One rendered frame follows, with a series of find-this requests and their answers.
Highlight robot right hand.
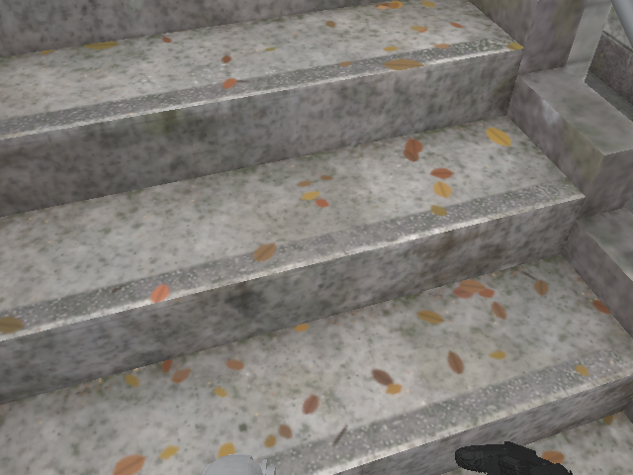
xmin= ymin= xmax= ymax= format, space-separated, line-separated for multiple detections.
xmin=455 ymin=441 xmax=573 ymax=475

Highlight robot left thigh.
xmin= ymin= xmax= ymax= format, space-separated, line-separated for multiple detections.
xmin=204 ymin=455 xmax=276 ymax=475

